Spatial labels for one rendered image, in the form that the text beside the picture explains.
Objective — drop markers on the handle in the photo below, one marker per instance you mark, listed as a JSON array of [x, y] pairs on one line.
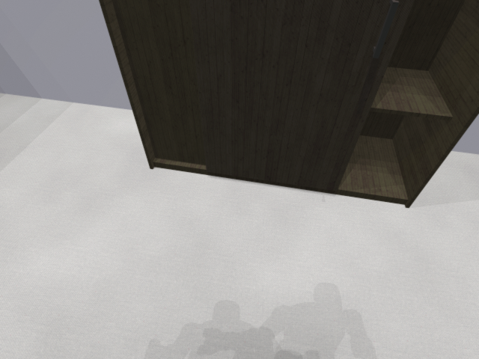
[[385, 28]]

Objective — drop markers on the wardrobe door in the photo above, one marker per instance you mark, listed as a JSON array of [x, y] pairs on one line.
[[158, 39], [285, 86]]

